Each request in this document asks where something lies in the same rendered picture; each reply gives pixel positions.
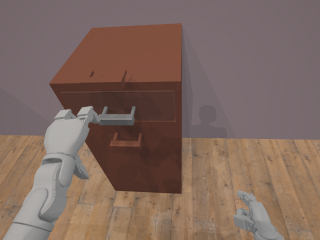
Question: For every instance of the drawer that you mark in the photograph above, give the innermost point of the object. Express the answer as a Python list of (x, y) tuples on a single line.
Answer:
[(151, 105)]

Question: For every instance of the cabinet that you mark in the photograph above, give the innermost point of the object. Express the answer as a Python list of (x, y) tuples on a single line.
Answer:
[(149, 57)]

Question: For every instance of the handle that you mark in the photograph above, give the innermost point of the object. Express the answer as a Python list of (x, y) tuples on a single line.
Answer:
[(102, 83), (125, 145), (117, 119)]

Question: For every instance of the right robot forearm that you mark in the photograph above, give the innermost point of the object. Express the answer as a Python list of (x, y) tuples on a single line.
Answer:
[(266, 231)]

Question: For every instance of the left robot forearm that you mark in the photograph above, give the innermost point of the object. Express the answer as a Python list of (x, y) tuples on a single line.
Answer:
[(46, 201)]

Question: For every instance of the left robot hand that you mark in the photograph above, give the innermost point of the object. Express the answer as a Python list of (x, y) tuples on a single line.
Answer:
[(67, 134)]

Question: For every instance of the right robot hand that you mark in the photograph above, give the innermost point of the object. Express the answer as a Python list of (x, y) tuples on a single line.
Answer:
[(245, 219)]

